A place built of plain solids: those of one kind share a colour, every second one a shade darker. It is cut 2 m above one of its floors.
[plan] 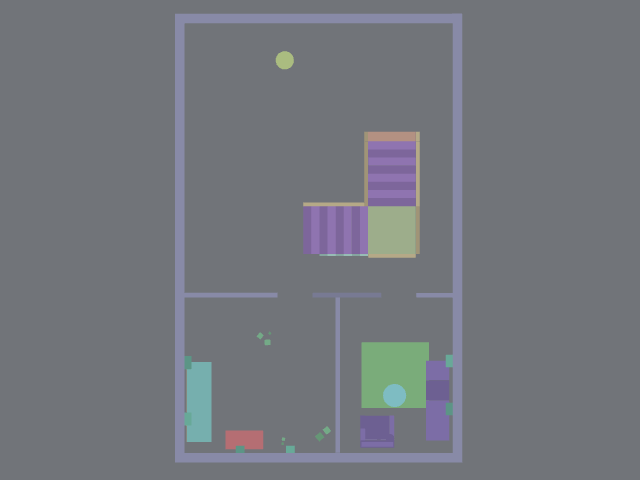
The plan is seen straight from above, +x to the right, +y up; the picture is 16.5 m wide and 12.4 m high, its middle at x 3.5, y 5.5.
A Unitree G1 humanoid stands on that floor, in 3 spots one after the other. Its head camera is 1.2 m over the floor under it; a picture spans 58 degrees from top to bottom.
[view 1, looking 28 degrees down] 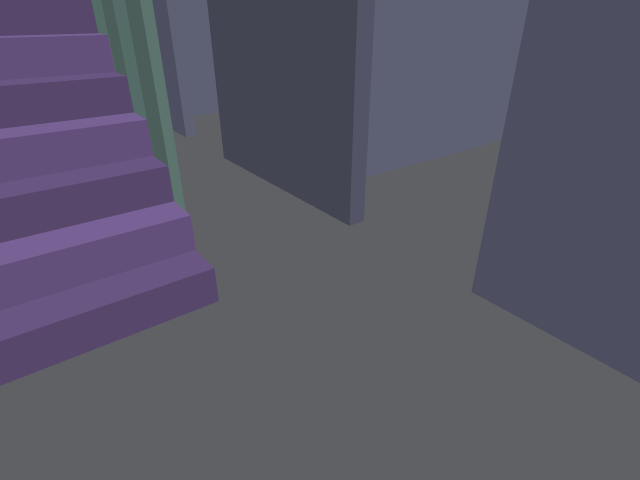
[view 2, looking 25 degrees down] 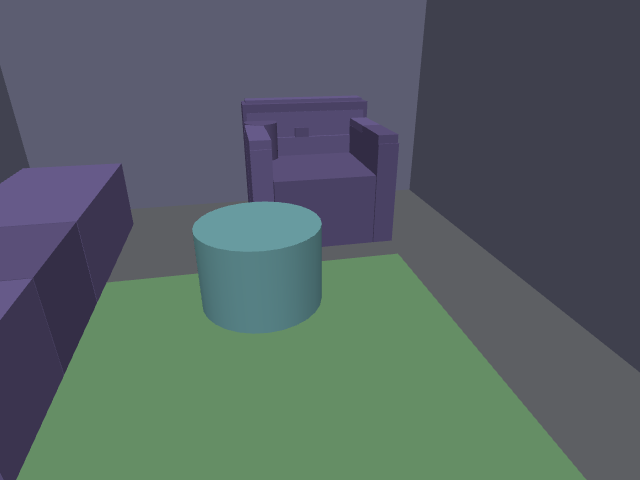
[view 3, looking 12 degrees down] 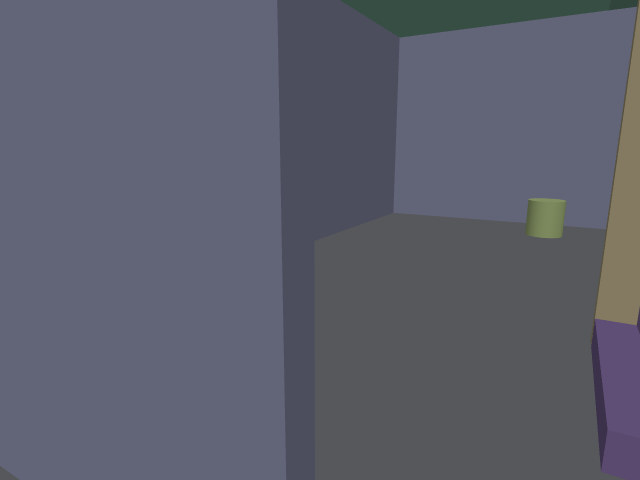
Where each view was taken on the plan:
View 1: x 1.47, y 5.76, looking -37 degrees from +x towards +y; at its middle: ground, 2.56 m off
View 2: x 5.53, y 3.38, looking -102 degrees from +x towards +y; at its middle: clutter_living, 1.99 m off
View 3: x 2.86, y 3.38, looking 120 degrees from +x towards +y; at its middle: ground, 5.77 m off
